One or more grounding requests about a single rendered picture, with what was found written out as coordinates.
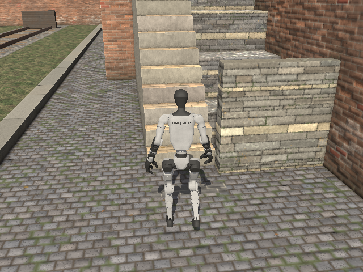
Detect stairs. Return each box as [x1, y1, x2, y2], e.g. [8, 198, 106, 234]
[132, 0, 215, 170]

